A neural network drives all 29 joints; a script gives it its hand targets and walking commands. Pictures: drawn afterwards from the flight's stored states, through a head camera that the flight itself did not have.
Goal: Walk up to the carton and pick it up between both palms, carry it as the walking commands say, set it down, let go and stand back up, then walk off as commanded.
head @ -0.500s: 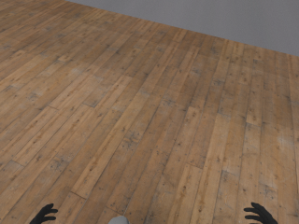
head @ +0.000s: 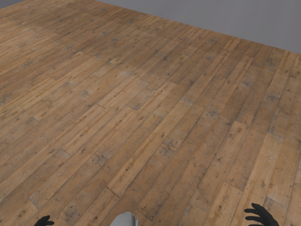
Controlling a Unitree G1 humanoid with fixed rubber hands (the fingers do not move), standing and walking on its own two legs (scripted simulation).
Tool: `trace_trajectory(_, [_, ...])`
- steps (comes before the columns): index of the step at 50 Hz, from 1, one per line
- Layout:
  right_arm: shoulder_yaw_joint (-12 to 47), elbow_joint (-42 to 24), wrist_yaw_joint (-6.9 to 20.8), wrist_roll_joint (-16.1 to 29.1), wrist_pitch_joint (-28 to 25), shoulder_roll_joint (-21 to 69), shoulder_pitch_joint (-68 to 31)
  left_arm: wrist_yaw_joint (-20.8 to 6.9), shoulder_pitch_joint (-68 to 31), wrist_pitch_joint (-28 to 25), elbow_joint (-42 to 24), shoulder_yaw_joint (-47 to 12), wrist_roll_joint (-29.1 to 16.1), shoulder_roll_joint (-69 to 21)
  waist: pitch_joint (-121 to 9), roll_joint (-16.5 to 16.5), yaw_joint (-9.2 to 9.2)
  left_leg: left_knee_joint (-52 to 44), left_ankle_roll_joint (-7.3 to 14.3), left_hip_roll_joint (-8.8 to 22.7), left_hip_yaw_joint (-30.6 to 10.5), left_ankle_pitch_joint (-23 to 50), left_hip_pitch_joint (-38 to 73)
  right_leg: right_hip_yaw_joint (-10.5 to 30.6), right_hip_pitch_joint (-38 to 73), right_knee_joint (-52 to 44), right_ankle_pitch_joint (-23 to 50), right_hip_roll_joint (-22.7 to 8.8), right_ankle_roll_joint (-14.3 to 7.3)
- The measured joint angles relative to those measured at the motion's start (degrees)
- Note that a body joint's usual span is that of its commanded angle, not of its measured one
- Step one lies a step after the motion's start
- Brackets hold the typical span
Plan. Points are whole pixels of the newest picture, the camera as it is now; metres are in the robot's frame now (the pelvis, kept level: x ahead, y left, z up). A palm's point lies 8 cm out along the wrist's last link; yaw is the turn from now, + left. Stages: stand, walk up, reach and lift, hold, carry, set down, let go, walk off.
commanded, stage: walk up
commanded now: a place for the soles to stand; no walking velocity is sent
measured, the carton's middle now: out of the picture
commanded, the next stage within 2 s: none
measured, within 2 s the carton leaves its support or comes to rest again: neither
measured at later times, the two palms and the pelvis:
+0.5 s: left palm out of the picture +0.08 +0.47 -0.11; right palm (213, 194) +0.22 -0.16 -0.09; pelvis +0.04 +0.12 -0.01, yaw +11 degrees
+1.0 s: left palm out of the picture +0.01 +0.57 -0.11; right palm (158, 159) +0.32 +0.01 -0.08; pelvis +0.08 +0.23 -0.01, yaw +24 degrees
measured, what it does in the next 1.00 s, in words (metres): steps to the left, turning left: left foot, then right foot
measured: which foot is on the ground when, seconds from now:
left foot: up 0.00-0.24, down 0.26-0.60, up 0.62-1.00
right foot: down 0.00-0.26, up 0.28-0.56, down 0.58-1.00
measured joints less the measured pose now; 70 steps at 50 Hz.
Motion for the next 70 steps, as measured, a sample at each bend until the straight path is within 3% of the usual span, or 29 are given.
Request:
trace_trajectory(6, [0.0, 0.0, 0.2, 0.0, 1.0, 0.0, 0.0, 0.0, 0.0, -0.2, -0.5, 0.0, 0.0, 0.0, -0.1, 0.1, 0.00, 0.1, -0.2, 3.8, 0.0, 0.1, 0.0, -2.4, 3.0, 0.0, -1.2, -1.6, 2.0])
trace_trajectory(12, [-0.4, -0.1, 0.2, 0.0, 0.7, -0.1, 0.0, -0.1, 0.1, 0.3, -0.4, 0.0, 0.0, 0.4, -1.1, 0.4, -0.06, -3.2, 0.8, 4.5, 0.0, 0.1, 1.5, -4.5, 3.9, 1.1, -2.5, -2.2, 5.1])
trace_trajectory(14, [-0.5, 0.0, -0.3, 0.0, -0.1, 0.1, 0.1, -0.2, -1.1, 1.2, 0.0, 0.0, 0.0, 1.1, -0.8, -1.4, -0.62, -4.8, 0.3, 2.6, 0.4, -1.9, 2.5, -3.3, 1.8, 7.0, -5.2, -4.5, 5.1])
trace_trajectory(15, [-0.5, 0.0, -0.5, 0.0, -0.3, 0.1, 0.3, -0.1, -2.2, 1.7, 0.0, 0.0, 0.0, 1.0, -0.3, -2.3, -0.76, -4.8, 0.0, 1.3, 0.4, -1.8, 2.5, -0.5, -0.1, 11.0, -8.0, -4.3, 5.1])
trace_trajectory(18, [-0.5, 0.0, -1.0, 0.0, -0.3, 0.1, 0.3, -0.2, -3.5, 1.6, -0.4, 0.0, 0.0, 0.6, 0.0, -2.6, -0.68, -7.4, 0.8, -0.8, 0.4, 0.2, 2.5, 4.9, -6.6, 16.1, -10.6, -1.2, 5.0])
trace_trajectory(26, [-0.6, 0.0, -1.2, 0.0, -0.5, 0.1, 0.3, -0.2, -3.2, 0.4, 0.9, 0.0, 0.0, 0.7, -0.1, -2.2, -0.61, -13.1, 3.4, -7.5, 0.0, 3.0, 4.6, 5.9, -13.6, 13.0, -8.5, 2.9, 4.1])
trace_trajectory(29, [-0.6, -0.2, -1.0, 0.0, -0.4, 0.1, 0.2, -0.2, -1.2, -0.5, 1.5, 0.0, 0.0, 0.6, -0.9, -2.0, -0.56, -13.2, 3.7, -10.2, -0.2, 2.6, 4.7, 6.0, -10.1, 4.1, -2.8, 3.1, 1.8])
trace_trajectory(31, [-0.6, -0.2, -0.9, 0.0, -0.5, 0.4, -0.3, -0.1, 0.9, -0.8, 1.7, 0.0, 0.0, 0.6, -0.8, -1.3, -0.49, -10.5, 2.3, -10.6, -0.3, -0.3, 4.2, 5.6, -9.3, 2.6, 4.2, 2.4, -0.4])
trace_trajectory(35, [-0.6, -0.2, 0.1, -0.1, -0.3, 0.4, -0.3, 0.1, 1.9, -0.7, 2.2, 0.0, 0.0, 0.8, -0.9, -0.4, -0.51, -1.8, 1.0, -6.9, -0.4, -0.9, 1.8, 3.2, -5.6, 0.3, 3.4, 1.0, -0.3])
trace_trajectory(42, [-0.6, -0.2, 1.0, -0.1, -0.1, 0.3, -0.3, 0.1, 1.9, -1.5, 1.6, 0.0, 0.0, 0.8, -0.9, -0.3, -0.53, -0.2, 0.1, 1.5, -0.4, -0.9, 1.8, 0.0, 0.8, -0.6, 1.4, -1.9, 2.2])
trace_trajectory(49, [-0.9, -0.1, 1.1, -0.1, 0.3, 0.3, -0.3, 0.1, 1.9, -1.2, 1.2, 0.0, 0.0, 1.0, -1.2, -0.1, -0.53, -0.5, -0.4, 4.5, -0.3, -0.9, 1.9, -1.9, 4.6, -0.6, -0.2, -3.8, 5.6])
trace_trajectory(51, [-1.1, 0.0, 1.1, 0.0, -0.1, 0.0, -0.1, 0.0, 1.8, -0.7, 1.0, 0.0, 0.0, 1.3, -1.8, 0.1, -0.61, -4.4, 0.5, 4.6, -0.4, -1.0, 3.4, -2.1, 4.2, 1.6, -1.5, -4.3, 5.9])
trace_trajectory(53, [-1.2, 0.6, 0.5, -0.1, -0.5, 0.2, 0.0, -0.1, -0.2, 0.7, 1.1, 0.0, 0.0, 2.0, -1.1, -1.7, -0.95, -3.9, -0.3, 2.5, -0.2, -3.4, 3.4, 0.6, 1.3, 8.9, -6.1, -5.6, 4.9])
trace_trajectory(56, [-1.2, 1.2, -0.3, -0.1, -0.1, 0.2, 0.2, -0.1, -2.5, 0.9, 0.5, 0.0, 0.0, 1.8, -0.4, -2.7, -0.90, -6.0, 0.3, 0.2, -0.3, -0.9, 3.4, 5.8, -5.5, 16.8, -8.4, -2.7, 4.6])
trace_trajectory(66, [-1.2, 1.2, -0.9, -0.1, -1.2, 0.3, 0.2, -0.1, -2.1, -0.2, 2.4, 0.0, 0.0, 1.8, -0.5, -2.5, -0.84, -14.5, 3.7, -7.1, -0.2, 1.6, 7.3, 5.9, -14.6, 15.4, -7.6, 2.6, 4.4])
trace_trajectory(70, [-1.2, 1.1, -0.9, -0.1, -1.1, 0.3, 0.2, -0.1, -0.3, -1.3, 2.6, 0.0, 0.0, 1.8, -0.9, -1.5, -0.78, -14.5, 4.3, -9.1, -0.3, 0.3, 8.2, 6.0, -11.4, 7.0, -5.2, 3.2, 3.0])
